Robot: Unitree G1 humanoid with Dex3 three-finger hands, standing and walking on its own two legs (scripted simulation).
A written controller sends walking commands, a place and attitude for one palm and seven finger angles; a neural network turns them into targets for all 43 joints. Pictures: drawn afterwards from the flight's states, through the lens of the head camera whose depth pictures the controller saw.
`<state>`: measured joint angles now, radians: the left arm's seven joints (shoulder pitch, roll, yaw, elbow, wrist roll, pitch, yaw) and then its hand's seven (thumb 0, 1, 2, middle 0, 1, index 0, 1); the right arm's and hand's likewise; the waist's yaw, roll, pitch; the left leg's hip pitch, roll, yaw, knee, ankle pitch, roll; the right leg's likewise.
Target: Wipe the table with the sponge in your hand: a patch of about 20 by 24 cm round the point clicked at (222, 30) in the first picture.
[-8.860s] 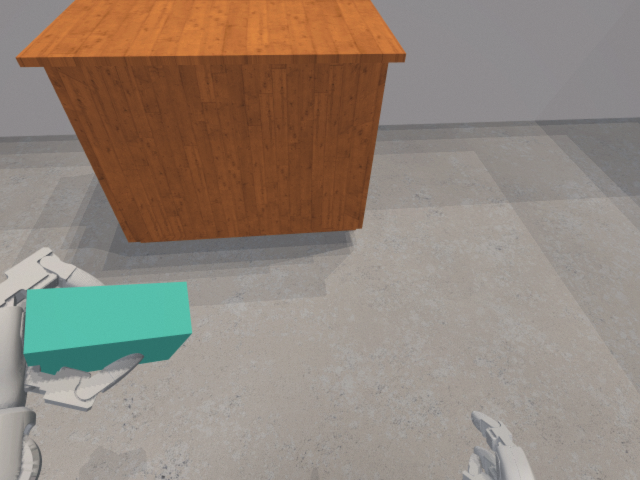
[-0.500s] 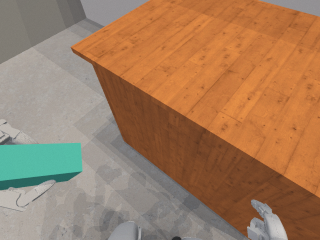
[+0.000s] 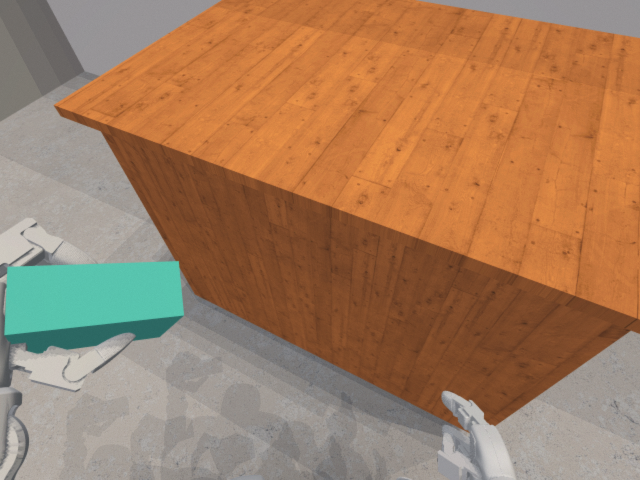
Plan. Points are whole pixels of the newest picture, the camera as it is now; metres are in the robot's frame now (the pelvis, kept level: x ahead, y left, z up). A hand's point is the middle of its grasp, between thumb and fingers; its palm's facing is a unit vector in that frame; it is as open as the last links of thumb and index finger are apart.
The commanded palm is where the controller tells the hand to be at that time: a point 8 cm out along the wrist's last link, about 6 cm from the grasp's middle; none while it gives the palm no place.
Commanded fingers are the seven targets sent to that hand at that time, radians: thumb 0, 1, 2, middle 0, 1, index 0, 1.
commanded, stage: turn to face it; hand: left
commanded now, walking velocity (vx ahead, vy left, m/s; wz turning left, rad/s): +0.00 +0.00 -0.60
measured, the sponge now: (123, 306) +0.22 +0.22 +0.15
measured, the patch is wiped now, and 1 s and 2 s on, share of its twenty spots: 0.00 0.00 0.00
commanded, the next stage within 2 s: take the last steps up to it in 1.22 s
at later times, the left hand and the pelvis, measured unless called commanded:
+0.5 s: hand (150, 330) +0.20 +0.17 +0.18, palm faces +0.20 -0.86 -0.48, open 9.6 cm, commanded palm +0.16 +0.20 +0.20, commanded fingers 0.00 0.10 1.30 -1.20 -1.60 -1.20 -1.60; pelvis -0.07 -0.02 +0.01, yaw -18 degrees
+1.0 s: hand (335, 406) +0.16 +0.02 +0.19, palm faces -0.17 -0.83 -0.54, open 9.6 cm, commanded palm +0.13 +0.08 +0.20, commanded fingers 0.00 0.10 1.30 -1.20 -1.60 -1.20 -1.60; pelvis -0.16 -0.06 +0.02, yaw -34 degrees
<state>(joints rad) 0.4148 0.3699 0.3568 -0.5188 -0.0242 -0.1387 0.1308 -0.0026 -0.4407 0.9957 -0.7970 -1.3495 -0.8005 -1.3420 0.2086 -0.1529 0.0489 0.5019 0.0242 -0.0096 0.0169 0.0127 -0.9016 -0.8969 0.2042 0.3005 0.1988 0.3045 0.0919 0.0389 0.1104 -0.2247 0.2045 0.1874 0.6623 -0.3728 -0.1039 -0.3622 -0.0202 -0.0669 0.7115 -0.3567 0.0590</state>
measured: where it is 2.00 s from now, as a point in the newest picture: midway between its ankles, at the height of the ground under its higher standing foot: outside the picture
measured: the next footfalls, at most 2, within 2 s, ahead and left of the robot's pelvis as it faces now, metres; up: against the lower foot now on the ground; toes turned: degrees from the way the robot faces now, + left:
left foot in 0.36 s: +0.00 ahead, +0.11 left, +0.00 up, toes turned -8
right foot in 0.66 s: -0.10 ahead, -0.18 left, +0.00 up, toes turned -29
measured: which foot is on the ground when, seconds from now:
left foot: down 0.00-0.02, up 0.04-0.34, down 0.36-0.68, up 0.70-1.00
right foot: down 0.00-0.40, up 0.42-0.64, down 0.66-1.00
